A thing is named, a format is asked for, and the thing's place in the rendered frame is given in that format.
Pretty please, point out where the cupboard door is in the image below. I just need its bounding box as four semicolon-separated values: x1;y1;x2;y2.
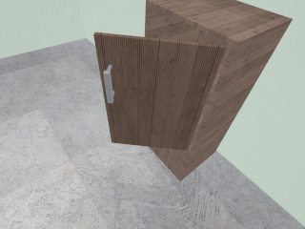
93;32;226;151

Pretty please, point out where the handle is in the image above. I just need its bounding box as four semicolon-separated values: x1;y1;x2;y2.
103;65;115;104

